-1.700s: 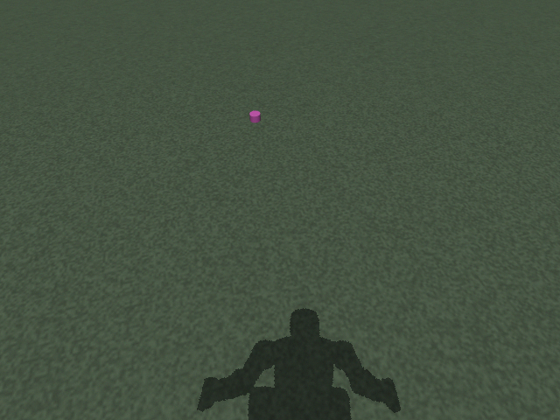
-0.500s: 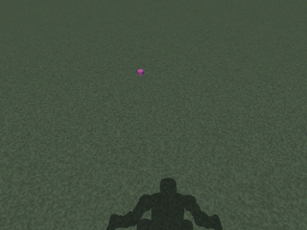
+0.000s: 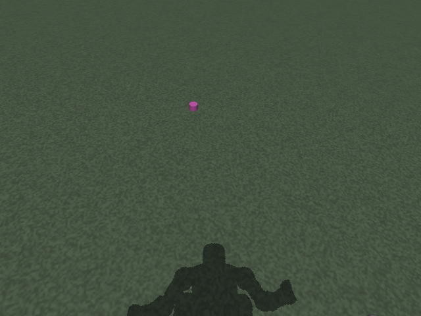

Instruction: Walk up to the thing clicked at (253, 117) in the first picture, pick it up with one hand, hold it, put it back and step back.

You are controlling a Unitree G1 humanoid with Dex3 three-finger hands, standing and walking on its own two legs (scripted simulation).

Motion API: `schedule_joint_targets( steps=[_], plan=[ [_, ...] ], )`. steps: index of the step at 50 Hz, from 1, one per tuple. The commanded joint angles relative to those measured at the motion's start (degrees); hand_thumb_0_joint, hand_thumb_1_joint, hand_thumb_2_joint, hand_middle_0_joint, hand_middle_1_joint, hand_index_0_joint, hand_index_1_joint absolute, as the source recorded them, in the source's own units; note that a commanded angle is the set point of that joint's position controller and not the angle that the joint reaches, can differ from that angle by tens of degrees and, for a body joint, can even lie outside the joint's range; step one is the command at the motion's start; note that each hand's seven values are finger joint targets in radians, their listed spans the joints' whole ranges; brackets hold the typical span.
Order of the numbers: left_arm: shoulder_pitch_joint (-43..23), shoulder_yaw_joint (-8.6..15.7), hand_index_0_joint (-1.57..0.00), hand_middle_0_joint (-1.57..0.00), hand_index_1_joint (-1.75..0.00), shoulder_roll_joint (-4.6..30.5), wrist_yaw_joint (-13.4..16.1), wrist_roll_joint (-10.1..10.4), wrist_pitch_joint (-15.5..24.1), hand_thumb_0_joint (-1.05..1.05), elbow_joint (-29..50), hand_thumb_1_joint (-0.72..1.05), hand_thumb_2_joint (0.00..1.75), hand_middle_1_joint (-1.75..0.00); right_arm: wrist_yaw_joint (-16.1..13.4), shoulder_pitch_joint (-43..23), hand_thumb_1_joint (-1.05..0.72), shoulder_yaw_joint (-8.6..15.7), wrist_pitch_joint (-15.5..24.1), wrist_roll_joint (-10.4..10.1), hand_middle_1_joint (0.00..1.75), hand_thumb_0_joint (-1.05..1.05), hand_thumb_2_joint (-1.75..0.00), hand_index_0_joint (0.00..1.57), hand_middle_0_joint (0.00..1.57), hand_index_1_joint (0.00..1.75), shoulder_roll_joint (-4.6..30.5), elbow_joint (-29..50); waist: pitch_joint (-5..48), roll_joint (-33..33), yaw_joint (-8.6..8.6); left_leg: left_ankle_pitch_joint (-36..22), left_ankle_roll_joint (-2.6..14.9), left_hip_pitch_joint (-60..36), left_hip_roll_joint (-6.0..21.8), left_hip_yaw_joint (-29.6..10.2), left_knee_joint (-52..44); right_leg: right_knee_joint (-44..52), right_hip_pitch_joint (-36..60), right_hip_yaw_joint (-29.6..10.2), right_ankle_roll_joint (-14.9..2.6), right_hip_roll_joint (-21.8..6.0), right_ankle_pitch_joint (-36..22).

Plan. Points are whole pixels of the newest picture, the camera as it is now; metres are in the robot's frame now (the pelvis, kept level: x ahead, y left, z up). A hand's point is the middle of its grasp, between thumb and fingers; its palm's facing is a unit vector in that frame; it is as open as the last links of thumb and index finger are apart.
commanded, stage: walk up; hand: left
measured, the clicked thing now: (193, 106) +1.81 +0.17 -0.74
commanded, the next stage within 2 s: none
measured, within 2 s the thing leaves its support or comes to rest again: neither
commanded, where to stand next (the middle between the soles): +1.41 -0.03 m, yaw +0 degrees
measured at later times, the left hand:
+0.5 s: hand (141, 204) +0.43 +0.21 -0.12, palm faces -0.06 -0.93 -0.37, open 7.4 cm
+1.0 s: hand (136, 166) +0.60 +0.27 -0.16, palm faces -0.08 -0.94 -0.33, open 7.4 cm
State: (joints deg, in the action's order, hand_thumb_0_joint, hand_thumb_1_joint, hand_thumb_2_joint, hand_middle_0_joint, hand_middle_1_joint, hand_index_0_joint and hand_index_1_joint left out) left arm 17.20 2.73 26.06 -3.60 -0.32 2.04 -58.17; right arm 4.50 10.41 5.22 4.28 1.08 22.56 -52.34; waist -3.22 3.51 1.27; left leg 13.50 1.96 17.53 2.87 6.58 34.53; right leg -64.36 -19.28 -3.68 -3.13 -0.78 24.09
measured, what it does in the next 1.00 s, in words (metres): walks ahead: right foot, then left foot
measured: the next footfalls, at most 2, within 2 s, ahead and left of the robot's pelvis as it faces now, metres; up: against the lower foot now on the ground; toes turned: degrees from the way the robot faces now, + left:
right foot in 0.40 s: +0.39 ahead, -0.17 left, +0.00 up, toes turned -7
left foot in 0.84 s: +0.65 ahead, +0.09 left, +0.00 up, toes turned +5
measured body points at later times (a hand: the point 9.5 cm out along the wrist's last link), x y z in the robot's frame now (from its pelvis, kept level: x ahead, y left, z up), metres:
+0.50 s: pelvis +0.28 -0.05 -0.01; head +0.30 -0.07 +0.44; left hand +0.43 +0.26 -0.09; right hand +0.28 -0.37 -0.14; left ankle +0.12 +0.10 -0.65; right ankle +0.35 -0.17 -0.73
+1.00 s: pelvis +0.54 +0.00 +0.00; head +0.57 +0.03 +0.45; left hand +0.60 +0.32 -0.13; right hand +0.63 -0.32 -0.08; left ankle +0.61 +0.09 -0.73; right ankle +0.48 -0.15 -0.64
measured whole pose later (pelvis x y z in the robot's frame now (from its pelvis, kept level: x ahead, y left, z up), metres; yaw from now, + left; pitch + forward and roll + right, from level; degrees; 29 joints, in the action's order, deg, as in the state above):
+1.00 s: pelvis +0.54 +0.00 +0.00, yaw -2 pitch -3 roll -1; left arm 16.5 2.3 26.1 -2.2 0.5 3.3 -53.8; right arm 3.6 12.5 3.7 5.5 0.3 21.3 -49.0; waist -5.1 3.9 0.0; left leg 12.6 2.6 18.1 2.5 6.8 33.1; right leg -65.7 -22.3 -2.0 -2.8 -0.9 21.7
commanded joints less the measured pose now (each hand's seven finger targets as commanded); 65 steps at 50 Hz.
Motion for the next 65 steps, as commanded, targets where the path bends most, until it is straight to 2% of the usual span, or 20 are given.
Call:
schedule_joint_targets(
  steps=[1, 9, 17, 20, 21, 22, 23, 25, 28, 33, 38, 41, 42, 43, 44, 45, 49, 53, 57, 65],
  plan=[
    [1.8, 3.4, -0.2, -0.2, -0.3, 12.6, -0.5, 0.4, 2.0, 0.0, 4.0, 0.9, 0.9, -0.3, -1.7, 0.7, -0.9, 3.3, 2.1, -1.3, 0.3, 0.0, -0.9, 0.2, 0.2, 0.3, 15.7, 4.3, -1.4, -10.2, -0.88, 20.1, 6.45, -5.3, 13.5, -18.5, -26.2, 4.1, -13.7, -2.0, 1.97, -5.6, -9.0],
    [-9.7, 3.8, -0.2, -0.2, -0.3, 10.4, -3.1, -0.6, 1.1, 0.0, 8.8, 0.9, 0.9, -0.3, -1.5, 3.9, -0.9, 3.3, 3.3, -1.2, 0.3, 0.0, -0.9, 0.2, 0.2, 0.3, 17.4, 4.6, -6.4, -9.1, -2.47, 19.7, 8.26, -5.9, 13.9, -12.4, -31.2, 18.9, -17.6, 2.1, 4.03, -7.8, -18.8],
    [-17.2, 2.9, -0.2, -0.2, -0.3, 7.7, -2.5, -0.2, 2.4, 0.0, 10.8, 0.9, 0.9, -0.3, -2.3, 10.2, -0.9, 3.2, 2.2, -0.6, 0.3, 0.0, -0.9, 0.2, 0.2, 0.3, 17.2, 3.1, 0.2, -6.2, -4.26, -12.0, 7.51, -16.1, 12.2, -5.4, -17.7, 32.3, -6.1, 7.4, 0.59, -4.1, -18.5],
    [-0.9, 4.9, -0.2, -0.2, -0.3, 11.4, -0.8, -0.5, 2.9, 0.0, 6.6, 0.9, 0.9, -0.3, -2.7, 10.8, -0.9, 1.8, 1.4, 0.0, 0.3, 0.0, -0.9, 0.2, 0.2, 0.3, 14.7, 4.3, 11.2, 0.4, 3.48, -21.0, 4.24, -9.0, 6.3, 0.6, 9.9, 35.8, 19.7, 9.9, -1.73, -0.1, -12.5],
    [6.7, 6.7, -0.2, -0.2, -0.3, 16.0, 0.0, -0.9, 3.2, 0.0, 5.5, 0.9, 0.9, -0.3, -2.6, 13.6, -0.9, 0.5, 1.5, -0.5, 0.3, 0.0, -0.9, 0.2, 0.2, 0.3, 10.6, 5.3, 17.0, 10.2, 6.16, -6.5, 1.99, 4.5, 1.9, 1.3, 25.5, 37.3, 33.9, -6.2, -4.33, -10.7, -2.4],
    [8.7, 7.4, -0.2, -0.2, -0.3, 20.1, 0.5, -0.5, 3.4, 0.0, 5.8, 0.9, 0.9, -0.3, -2.7, 13.9, -0.9, 0.2, 1.7, -1.4, 0.3, 0.0, -0.9, 0.2, 0.2, 0.3, 10.8, 6.1, 16.8, 15.2, 6.28, 15.0, -0.21, 20.3, -4.8, -1.5, 34.6, 44.0, 43.8, -31.1, -11.26, -23.1, -8.0],
    [6.1, 7.7, -0.2, -0.2, -0.3, 20.3, 0.9, 0.8, 3.2, 0.0, 6.7, 0.9, 0.9, -0.3, -3.5, 10.9, -0.9, 1.1, 1.7, -1.0, 0.3, 0.0, -0.9, 0.2, 0.2, 0.3, 15.6, 5.1, 14.9, 10.9, 6.77, 16.1, 0.01, 23.6, -0.5, -6.1, 38.3, 44.8, 40.9, -34.2, -14.24, -25.4, -12.9],
    [1.3, 6.2, -0.2, -0.2, -0.3, 16.2, 1.8, 1.7, 3.3, 0.0, 8.4, 0.9, 0.9, -0.3, -3.2, 6.1, -0.9, 1.2, 1.8, -1.7, 0.3, 0.0, -0.9, 0.2, 0.2, 0.3, 14.8, 4.1, 8.0, 2.3, 4.42, 9.1, 0.23, 19.1, 1.9, -11.1, 39.8, 44.8, 26.5, -18.0, -12.11, -20.5, -28.9],
    [-3.1, 4.6, -0.2, -0.2, -0.3, 12.4, 2.0, 1.4, 4.0, 0.0, 9.3, 0.9, 0.9, -0.3, -2.2, 8.8, -0.9, 0.8, 0.7, -1.6, 0.3, 0.0, -0.9, 0.2, 0.2, 0.3, 11.8, 3.7, 2.8, 4.2, -0.33, 2.9, 0.68, 11.6, 3.0, -9.8, 29.5, 45.7, 12.1, -3.6, -7.45, -13.0, -31.4],
    [-6.2, 4.3, -0.2, -0.2, -0.3, 12.8, 1.5, 0.2, 5.5, 0.0, 12.3, 0.9, 0.9, -0.3, -0.1, 3.1, -0.9, 1.5, -0.3, -0.7, 0.3, 0.0, -0.9, 0.2, 0.2, 0.3, 11.1, 5.7, -1.7, 2.8, -1.38, -2.7, -2.44, 13.6, 4.1, -6.4, 13.7, 52.0, 6.2, 2.0, -9.84, -13.0, -19.3],
    [-4.1, 4.5, -0.2, -0.2, -0.3, 13.9, 1.1, 0.0, 5.1, 0.0, 11.5, 0.9, 0.9, -0.3, 1.0, -1.8, -0.9, 2.3, 0.7, -0.2, 0.3, 0.0, -0.9, 0.2, 0.2, 0.3, 10.9, 6.1, -0.1, 1.8, 0.11, -11.4, -1.27, 2.3, 3.0, -3.8, -0.3, 48.5, 5.0, 3.2, -7.09, -12.6, -12.5],
    [-5.0, 4.1, -0.2, -0.2, -0.3, 13.2, 1.3, -0.5, 4.5, 0.0, 12.3, 0.9, 0.9, -0.3, 0.2, 9.3, -0.9, 3.8, 1.0, 0.2, 0.3, 0.0, -0.9, 0.2, 0.2, 0.3, 13.7, 2.8, 6.5, -4.4, -6.05, -5.5, 1.09, -14.2, 0.6, -2.4, -1.9, 33.3, 2.1, 4.5, -5.41, -11.2, -20.1],
    [-1.4, 3.0, -0.2, -0.2, -0.3, 10.1, 1.5, -0.2, 4.1, 0.0, 12.1, 0.9, 0.9, -0.3, -0.5, 15.3, -0.9, 4.8, 1.5, 1.0, 0.3, 0.0, -0.9, 0.2, 0.2, 0.3, 16.5, 1.1, 10.3, -12.8, -8.6, 0.8, 3.71, -24.2, 1.5, -5.1, -5.3, 17.0, -3.5, 8.2, -3.57, -6.8, -20.9],
    [2.9, 1.6, -0.2, -0.2, -0.3, 5.0, 1.5, 0.2, 3.8, 0.0, 11.9, 0.9, 0.9, -0.3, -1.4, 19.8, -0.9, 6.0, 1.8, 1.7, 0.3, 0.0, -0.9, 0.2, 0.2, 0.3, 20.6, 0.8, 13.6, -25.5, -9.08, 9.8, 6.5, -33.0, 13.0, -24.0, -9.3, 1.7, -15.3, 8.2, -0.87, 0.4, 0.2],
    [4.2, 2.1, -0.2, -0.2, -0.3, 8.3, 2.2, 1.2, 3.4, 0.0, 12.0, 0.9, 0.9, -0.3, -1.8, 16.3, -0.9, 5.9, 2.0, 0.5, 0.3, 0.0, -0.9, 0.2, 0.2, 0.3, 22.4, 3.7, 13.9, -20.7, -7.39, 15.0, 11.64, -34.2, 22.2, -46.3, -18.7, -4.7, -22.9, 4.4, -0.48, 4.7, 7.3],
    [1.4, 2.6, -0.2, -0.2, -0.3, 12.4, 3.0, 0.6, 3.2, 0.0, 10.9, 0.9, 0.9, -0.3, -1.8, 13.6, -0.9, 6.0, 1.8, -1.1, 0.3, 0.0, -0.9, 0.2, 0.2, 0.3, 22.1, 4.1, 11.8, -15.7, -7.18, 13.7, 14.56, -30.5, 23.6, -46.8, -18.7, -8.1, -23.4, -0.6, -1.07, 0.1, 5.5],
    [2.5, 2.3, -0.2, -0.2, -0.3, 10.6, 1.7, 1.6, 2.9, 0.0, 8.6, 0.9, 0.9, -0.3, -2.8, 6.9, -0.9, 2.3, 2.4, -1.9, 0.3, 0.0, -0.9, 0.2, 0.2, 0.3, 14.9, 5.4, 3.4, -10.5, -2.06, -14.1, 5.05, -12.3, 13.0, -16.4, -18.5, -0.2, -12.9, -2.6, 0.79, -3.9, -6.5],
    [1.5, 2.5, -0.2, -0.2, -0.3, 9.9, 0.1, 0.5, 1.5, 0.0, 9.0, 0.9, 0.9, -0.3, -2.6, 5.2, -0.9, 2.3, 2.9, -1.5, 0.3, 0.0, -0.9, 0.2, 0.2, 0.3, 15.2, 6.6, 0.6, -10.9, -1.39, -2.3, 9.09, -8.3, 12.7, -11.7, -23.2, 8.2, -12.5, 0.6, 3.33, -5.4, -10.7],
    [-5.8, 3.0, -0.2, -0.2, -0.3, 9.3, -1.2, -0.3, 1.2, 0.0, 11.0, 0.9, 0.9, -0.3, -2.2, 7.1, -0.9, 2.5, 3.1, -1.2, 0.3, 0.0, -0.9, 0.2, 0.2, 0.3, 15.9, 6.0, -3.5, -9.6, -3.07, 4.2, 9.06, -8.9, 11.8, -10.5, -26.9, 16.9, -15.8, 3.1, 3.83, -6.6, -15.8],
    [-9.7, 3.2, -0.2, -0.2, -0.3, 7.1, -0.9, -0.3, 2.4, 0.0, 10.8, 0.9, 0.9, -0.3, -2.7, 9.7, -0.9, 2.5, 1.8, -1.0, 0.3, 0.0, -0.9, 0.2, 0.2, 0.3, 15.9, 5.7, 1.5, -8.3, -3.01, -17.1, 7.39, -13.5, 11.5, -6.6, -13.9, 32.8, -1.5, 8.0, 0.88, -2.6, -17.3]
  ],
)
